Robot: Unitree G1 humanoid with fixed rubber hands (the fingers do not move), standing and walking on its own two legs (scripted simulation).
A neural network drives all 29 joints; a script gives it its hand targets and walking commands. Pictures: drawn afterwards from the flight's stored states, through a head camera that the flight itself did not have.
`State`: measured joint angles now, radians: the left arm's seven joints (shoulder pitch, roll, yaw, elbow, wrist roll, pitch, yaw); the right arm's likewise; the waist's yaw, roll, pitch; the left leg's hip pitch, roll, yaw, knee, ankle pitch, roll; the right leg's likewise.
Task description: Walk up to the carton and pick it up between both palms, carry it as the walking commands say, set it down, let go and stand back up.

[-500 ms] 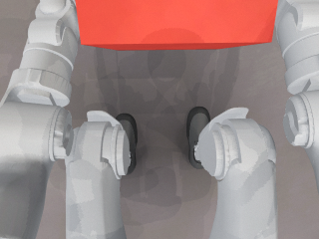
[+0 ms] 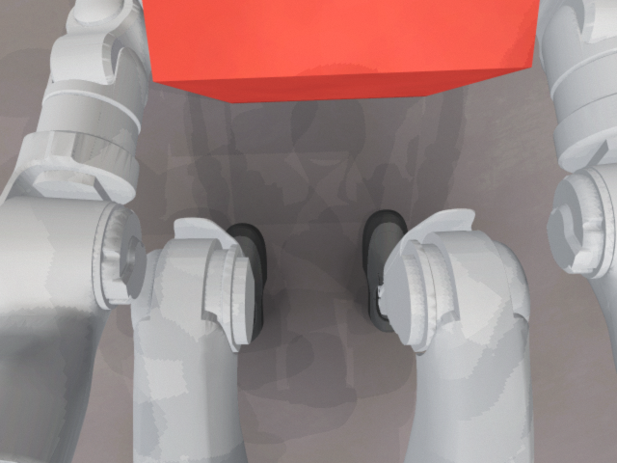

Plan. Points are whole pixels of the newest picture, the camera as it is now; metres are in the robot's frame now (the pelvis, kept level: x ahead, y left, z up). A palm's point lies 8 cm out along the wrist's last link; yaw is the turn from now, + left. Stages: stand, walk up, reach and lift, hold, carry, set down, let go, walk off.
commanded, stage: reach and lift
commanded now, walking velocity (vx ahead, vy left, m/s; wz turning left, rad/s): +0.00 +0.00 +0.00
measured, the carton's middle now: out of the picture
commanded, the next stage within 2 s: none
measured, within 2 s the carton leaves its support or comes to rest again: leaves its support in 0.12 s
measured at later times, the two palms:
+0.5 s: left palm out of the picture +0.56 +0.15 -0.12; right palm out of the picture +0.56 -0.22 -0.10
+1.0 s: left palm out of the picture +0.54 +0.16 -0.06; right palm out of the picture +0.55 -0.22 -0.05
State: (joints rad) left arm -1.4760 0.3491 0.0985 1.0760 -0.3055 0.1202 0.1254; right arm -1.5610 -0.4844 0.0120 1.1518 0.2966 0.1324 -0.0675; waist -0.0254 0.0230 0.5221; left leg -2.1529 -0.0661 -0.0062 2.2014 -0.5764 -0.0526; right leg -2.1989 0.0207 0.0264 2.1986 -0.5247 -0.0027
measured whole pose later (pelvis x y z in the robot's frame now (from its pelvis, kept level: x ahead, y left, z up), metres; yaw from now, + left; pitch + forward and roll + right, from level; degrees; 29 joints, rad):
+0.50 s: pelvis +0.00 +0.00 +0.03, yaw +0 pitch +28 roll +1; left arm -1.44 0.32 0.19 0.90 -0.20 0.26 0.13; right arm -1.50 -0.45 -0.18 0.96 0.13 0.27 -0.03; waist -0.03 0.01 0.52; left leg -2.04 -0.08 -0.02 2.12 -0.58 -0.05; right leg -2.07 0.04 0.04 2.11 -0.53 0.02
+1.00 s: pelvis -0.01 +0.00 +0.07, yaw -1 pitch +28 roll +1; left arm -1.36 0.26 0.32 0.67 -0.10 0.38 0.09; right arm -1.45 -0.39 -0.27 0.77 0.05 0.38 0.00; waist -0.02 0.01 0.52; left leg -1.93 -0.10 -0.03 1.99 -0.55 -0.06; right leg -1.96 0.05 0.04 1.98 -0.51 0.02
